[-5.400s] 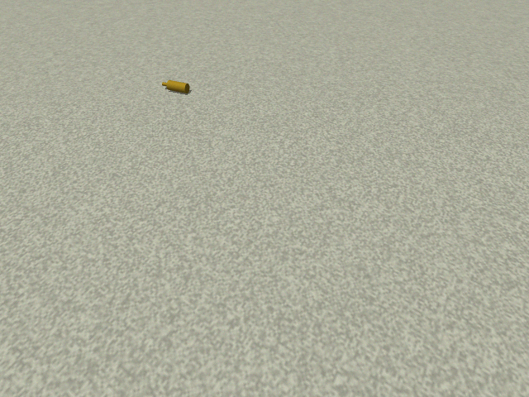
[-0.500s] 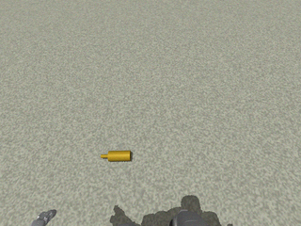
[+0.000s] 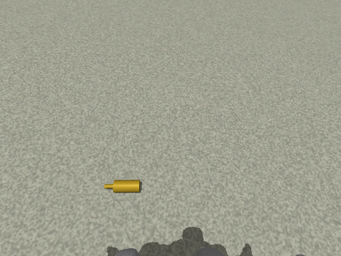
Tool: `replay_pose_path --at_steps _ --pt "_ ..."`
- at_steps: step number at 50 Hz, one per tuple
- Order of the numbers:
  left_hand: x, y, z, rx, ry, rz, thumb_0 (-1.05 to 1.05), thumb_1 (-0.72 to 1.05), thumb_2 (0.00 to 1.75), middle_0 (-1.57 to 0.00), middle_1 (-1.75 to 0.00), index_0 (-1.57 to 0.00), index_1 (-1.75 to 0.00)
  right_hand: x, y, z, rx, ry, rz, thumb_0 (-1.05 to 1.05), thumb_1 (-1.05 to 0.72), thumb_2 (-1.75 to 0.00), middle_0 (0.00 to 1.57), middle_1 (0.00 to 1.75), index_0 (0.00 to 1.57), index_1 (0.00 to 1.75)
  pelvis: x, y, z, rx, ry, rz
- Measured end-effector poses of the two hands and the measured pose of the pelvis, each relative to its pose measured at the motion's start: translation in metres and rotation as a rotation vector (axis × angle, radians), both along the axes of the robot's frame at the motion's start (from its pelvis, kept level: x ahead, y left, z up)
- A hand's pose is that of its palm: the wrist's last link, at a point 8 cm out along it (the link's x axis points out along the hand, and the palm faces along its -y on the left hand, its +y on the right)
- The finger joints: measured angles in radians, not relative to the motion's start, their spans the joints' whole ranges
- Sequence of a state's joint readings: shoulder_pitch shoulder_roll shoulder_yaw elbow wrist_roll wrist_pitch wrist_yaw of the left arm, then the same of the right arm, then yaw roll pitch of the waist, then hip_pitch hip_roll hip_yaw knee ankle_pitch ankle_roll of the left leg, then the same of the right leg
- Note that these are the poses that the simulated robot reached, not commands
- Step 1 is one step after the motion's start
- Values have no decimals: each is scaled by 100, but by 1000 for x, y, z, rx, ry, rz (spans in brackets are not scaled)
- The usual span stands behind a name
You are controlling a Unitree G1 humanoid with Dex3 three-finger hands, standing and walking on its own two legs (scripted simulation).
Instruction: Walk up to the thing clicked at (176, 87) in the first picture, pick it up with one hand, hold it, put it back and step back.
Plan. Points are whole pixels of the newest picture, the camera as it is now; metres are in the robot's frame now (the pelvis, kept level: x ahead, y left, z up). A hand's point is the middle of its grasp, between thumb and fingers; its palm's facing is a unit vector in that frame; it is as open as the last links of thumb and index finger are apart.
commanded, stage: walk up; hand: left
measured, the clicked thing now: (122, 186) +0.53 +0.25 -0.72
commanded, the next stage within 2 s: stand in 1.36 s
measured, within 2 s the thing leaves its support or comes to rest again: neither
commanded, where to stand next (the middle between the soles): +0.07 -0.08 m, yaw +1 degrees
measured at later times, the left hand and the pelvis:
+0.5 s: hand out of the picture +0.13 +0.22 -0.13, palm faces +0.01 -0.95 -0.32, open 7.4 cm; pelvis +0.01 -0.03 +0.01, yaw +1 degrees
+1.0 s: hand out of the picture +0.10 +0.22 -0.13, palm faces +0.04 -0.95 -0.31, open 7.4 cm; pelvis +0.02 -0.03 +0.02, yaw +2 degrees
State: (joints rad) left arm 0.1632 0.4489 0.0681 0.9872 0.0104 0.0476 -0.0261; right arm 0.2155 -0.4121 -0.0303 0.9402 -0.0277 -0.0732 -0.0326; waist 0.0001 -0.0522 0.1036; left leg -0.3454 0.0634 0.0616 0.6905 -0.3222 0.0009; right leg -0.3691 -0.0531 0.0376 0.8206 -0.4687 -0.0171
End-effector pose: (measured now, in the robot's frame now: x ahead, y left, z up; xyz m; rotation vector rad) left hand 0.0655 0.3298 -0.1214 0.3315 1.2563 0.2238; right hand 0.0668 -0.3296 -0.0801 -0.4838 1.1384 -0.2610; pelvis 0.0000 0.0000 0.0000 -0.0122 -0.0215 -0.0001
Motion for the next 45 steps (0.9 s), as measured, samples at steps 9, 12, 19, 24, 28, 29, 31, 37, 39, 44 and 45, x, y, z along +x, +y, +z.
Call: replay_pose_path --at_steps 9,12,19,24,28,29,31,37,39,44,45 --pt "5 -37 4 -16 -6 -18 1 91 90 -20 -30 -20 -30 -1 -15 -21 64 33 -49 0 -90 -90 20 30 21 30 3 -18 -1 19 -15 3" --pt "16 -47 7 -31 -32 -18 1 91 90 -20 -30 -21 -30 0 -10 -25 96 43 -38 0 -90 -90 20 30 21 30 5 -21 2 22 -13 6" --pt "39 -64 17 -46 -87 -19 1 90 90 -21 -30 -21 -30 10 -3 -27 146 51 -31 0 -90 -90 20 30 21 30 9 -31 10 24 -12 15" --pt "51 -68 24 -47 -109 -14 1 90 90 -21 -30 -21 -30 17 -5 -24 150 48 -31 0 -90 -90 20 30 21 30 12 -34 14 23 -12 19" --pt "55 -68 28 -45 -119 -3 1 90 90 -21 -30 -21 -30 21 -8 -20 140 45 -31 0 -90 -90 20 30 21 30 14 -35 16 22 -13 22" --pt "55 -68 28 -44 -119 -1 1 90 90 -21 -30 -21 -30 22 -9 -19 137 45 -32 0 -90 -90 20 30 21 30 14 -35 17 22 -13 23" --pt "54 -67 29 -43 -116 3 1 91 90 -21 -30 -21 -30 24 -11 -18 133 43 -33 0 -90 -90 20 30 21 30 15 -35 18 21 -13 23" --pt "48 -64 28 -47 -92 17 1 91 90 -20 -30 -21 -30 28 -13 -13 122 45 -26 0 -90 -90 20 30 21 30 17 -35 20 18 -10 26" --pt "45 -64 27 -48 -83 23 1 91 90 -20 -30 -21 -30 29 -12 -12 121 48 -24 0 -90 -90 20 30 21 30 17 -34 21 17 -9 27" --pt "36 -62 25 -53 -58 36 1 91 90 -20 -30 -21 -30 33 -9 -11 122 54 -17 0 -90 -90 20 30 21 30 19 -33 22 14 -7 30" --pt "34 -61 24 -54 -53 39 1 91 90 -20 -30 -21 -30 33 -8 -11 122 54 -16 0 -90 -90 20 30 21 30 19 -33 22 14 -7 30"
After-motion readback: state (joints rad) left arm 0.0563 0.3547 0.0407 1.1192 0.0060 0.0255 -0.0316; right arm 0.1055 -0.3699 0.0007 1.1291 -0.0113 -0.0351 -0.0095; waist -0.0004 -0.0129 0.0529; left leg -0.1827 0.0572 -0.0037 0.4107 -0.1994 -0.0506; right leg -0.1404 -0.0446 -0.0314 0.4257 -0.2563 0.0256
